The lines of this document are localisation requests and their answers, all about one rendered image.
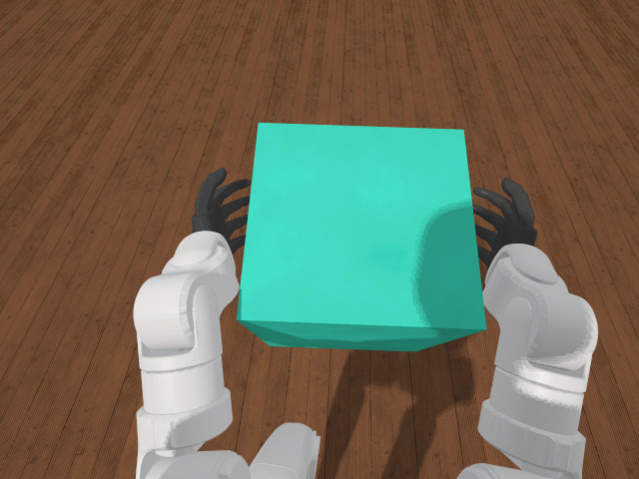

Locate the left robot upper arm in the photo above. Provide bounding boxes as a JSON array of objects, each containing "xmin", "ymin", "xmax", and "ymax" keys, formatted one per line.
[{"xmin": 145, "ymin": 450, "xmax": 251, "ymax": 479}]

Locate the robot right forearm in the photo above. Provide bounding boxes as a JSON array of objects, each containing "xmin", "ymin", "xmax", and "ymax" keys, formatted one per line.
[{"xmin": 478, "ymin": 243, "xmax": 598, "ymax": 479}]

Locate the right robot hand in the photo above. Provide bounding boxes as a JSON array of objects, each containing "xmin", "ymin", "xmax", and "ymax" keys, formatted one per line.
[{"xmin": 472, "ymin": 178, "xmax": 537, "ymax": 270}]

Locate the left robot thigh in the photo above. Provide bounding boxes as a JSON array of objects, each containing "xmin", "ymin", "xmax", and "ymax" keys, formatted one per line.
[{"xmin": 249, "ymin": 423, "xmax": 320, "ymax": 479}]

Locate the robot left forearm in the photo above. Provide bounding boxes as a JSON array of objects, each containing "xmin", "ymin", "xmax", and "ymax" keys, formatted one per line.
[{"xmin": 133, "ymin": 231, "xmax": 240, "ymax": 479}]

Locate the carton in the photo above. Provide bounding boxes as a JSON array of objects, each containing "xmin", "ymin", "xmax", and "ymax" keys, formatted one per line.
[{"xmin": 237, "ymin": 123, "xmax": 486, "ymax": 352}]

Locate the left robot hand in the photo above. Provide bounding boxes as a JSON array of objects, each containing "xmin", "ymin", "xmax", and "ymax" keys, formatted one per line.
[{"xmin": 192, "ymin": 168, "xmax": 251, "ymax": 254}]

